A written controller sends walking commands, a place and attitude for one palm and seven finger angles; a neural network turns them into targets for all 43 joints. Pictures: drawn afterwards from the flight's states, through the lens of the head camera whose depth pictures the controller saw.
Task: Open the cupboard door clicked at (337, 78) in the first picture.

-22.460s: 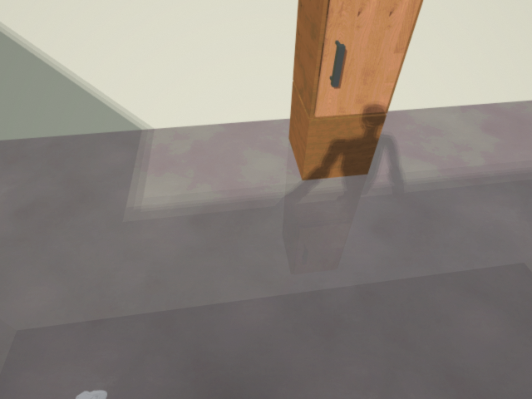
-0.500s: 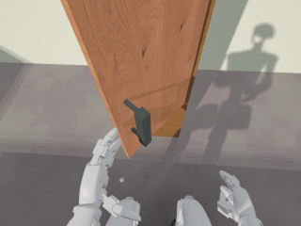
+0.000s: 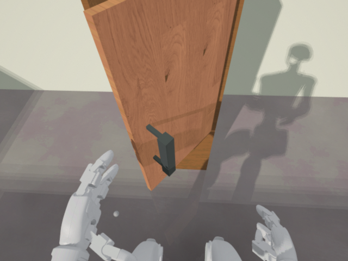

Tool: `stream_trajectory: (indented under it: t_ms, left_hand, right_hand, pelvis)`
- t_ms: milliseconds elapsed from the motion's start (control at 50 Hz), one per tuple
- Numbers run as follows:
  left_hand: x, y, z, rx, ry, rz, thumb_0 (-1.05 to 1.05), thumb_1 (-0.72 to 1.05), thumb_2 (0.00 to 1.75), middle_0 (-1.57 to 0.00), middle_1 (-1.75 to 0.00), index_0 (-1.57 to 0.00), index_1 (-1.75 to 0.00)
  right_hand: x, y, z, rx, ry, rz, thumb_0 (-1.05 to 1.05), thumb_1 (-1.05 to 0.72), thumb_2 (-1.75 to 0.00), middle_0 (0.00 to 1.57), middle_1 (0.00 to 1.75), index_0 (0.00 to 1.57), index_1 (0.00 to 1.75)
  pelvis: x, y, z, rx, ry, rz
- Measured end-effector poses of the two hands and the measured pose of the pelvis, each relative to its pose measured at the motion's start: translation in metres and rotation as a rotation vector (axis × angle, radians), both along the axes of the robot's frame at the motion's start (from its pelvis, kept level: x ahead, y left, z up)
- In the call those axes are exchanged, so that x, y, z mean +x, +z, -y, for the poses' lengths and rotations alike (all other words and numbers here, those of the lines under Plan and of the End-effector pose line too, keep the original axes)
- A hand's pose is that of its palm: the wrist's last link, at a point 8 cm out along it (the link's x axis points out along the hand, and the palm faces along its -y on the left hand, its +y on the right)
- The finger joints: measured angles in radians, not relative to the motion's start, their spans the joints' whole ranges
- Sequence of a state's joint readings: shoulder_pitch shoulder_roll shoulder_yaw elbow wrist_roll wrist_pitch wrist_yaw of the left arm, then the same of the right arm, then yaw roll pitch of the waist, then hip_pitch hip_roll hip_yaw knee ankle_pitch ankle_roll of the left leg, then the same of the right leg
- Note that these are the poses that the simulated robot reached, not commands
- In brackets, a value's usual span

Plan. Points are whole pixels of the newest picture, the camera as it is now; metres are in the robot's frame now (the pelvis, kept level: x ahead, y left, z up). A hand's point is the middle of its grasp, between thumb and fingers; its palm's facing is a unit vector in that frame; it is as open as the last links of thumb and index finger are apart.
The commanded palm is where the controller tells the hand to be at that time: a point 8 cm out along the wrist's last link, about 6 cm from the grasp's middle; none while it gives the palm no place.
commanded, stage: draw the hand back to the body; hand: left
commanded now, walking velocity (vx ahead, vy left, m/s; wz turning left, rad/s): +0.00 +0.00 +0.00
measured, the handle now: (160, 150) +0.37 +0.06 +0.01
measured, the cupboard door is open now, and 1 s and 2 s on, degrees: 51 51 51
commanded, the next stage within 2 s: step back with the hand held close in 1.30 s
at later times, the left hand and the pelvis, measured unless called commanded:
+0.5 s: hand (45, 198) +0.20 +0.21 +0.15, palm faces +0.19 -0.91 -0.36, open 14.1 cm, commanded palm +0.17 +0.26 +0.19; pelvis +0.03 +0.02 +0.07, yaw +0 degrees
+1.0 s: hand out of the picture +0.22 +0.28 +0.27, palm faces +0.47 -0.78 -0.42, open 8.3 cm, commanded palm +0.18 +0.31 +0.27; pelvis +0.04 +0.02 +0.11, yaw -1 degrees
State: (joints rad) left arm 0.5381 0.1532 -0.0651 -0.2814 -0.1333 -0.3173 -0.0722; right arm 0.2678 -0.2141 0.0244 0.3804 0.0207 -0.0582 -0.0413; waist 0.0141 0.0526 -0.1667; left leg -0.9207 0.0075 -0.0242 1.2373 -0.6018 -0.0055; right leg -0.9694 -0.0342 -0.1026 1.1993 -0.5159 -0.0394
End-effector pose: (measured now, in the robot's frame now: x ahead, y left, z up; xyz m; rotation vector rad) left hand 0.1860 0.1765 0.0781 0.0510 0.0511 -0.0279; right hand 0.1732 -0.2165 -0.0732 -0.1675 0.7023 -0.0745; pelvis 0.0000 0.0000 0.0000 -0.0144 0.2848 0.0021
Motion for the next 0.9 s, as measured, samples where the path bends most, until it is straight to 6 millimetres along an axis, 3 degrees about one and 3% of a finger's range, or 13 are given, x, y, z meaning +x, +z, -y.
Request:
stream_trajectory:
  t_ms: [240, 320, 440, 620, 900]
  left_hand:
    - [-0.005, 0.044, -0.032, 0.014, 0.003, 0.022, -0.01, -0.47, 0.31, -0.15, -0.3, -0.15, -0.3]
    - [-0.008, 0.06, -0.046, 0.172, 0.078, -0.056, -0.01, -0.39, 0.34, -0.16, -0.3, -0.16, -0.3]
    - [-0.015, 0.084, -0.067, 0.288, 0.194, -0.12, -0.01, -0.22, 0.42, -0.16, -0.3, -0.16, -0.3]
    - [-0.007, 0.128, -0.096, 0.343, 0.314, -0.022, 0.0, 0.08, 0.55, -0.18, -0.3, -0.18, -0.31]
    - [-0.005, 0.194, -0.132, 0.436, 0.433, 0.176, 0.01, 0.56, 0.75, -0.2, -0.3, -0.2, -0.31]
  right_hand:
    - [0.008, 0.049, 0.004, -0.044, -0.025, 0.083, 0.01, -0.9, -0.9, 0.2, 0.3, 0.2, 0.3]
    - [0.012, 0.061, 0.001, -0.053, -0.056, 0.078, 0.01, -0.9, -0.9, 0.2, 0.3, 0.2, 0.3]
    - [0.016, 0.077, -0.012, -0.043, -0.05, 0.082, 0.01, -0.9, -0.9, 0.2, 0.3, 0.2, 0.3]
    - [0.025, 0.09, -0.027, -0.029, 0.009, 0.092, 0.01, -0.9, -0.9, 0.2, 0.3, 0.2, 0.3]
    - [0.037, 0.105, -0.023, -0.038, 0.042, 0.098, 0.01, -0.9, -0.9, 0.2, 0.3, 0.2, 0.3]
  pelvis:
    - [0.012, 0.03, -0.008, -0.014, 0.002, 0.081]
    - [0.02, 0.044, -0.011, -0.009, -0.005, 0.123]
    - [0.027, 0.066, -0.017, -0.007, -0.008, 0.189]
    - [0.033, 0.086, -0.021, -0.005, -0.008, 0.277]
    - [0.037, 0.103, -0.02, -0.004, -0.02, 0.351]
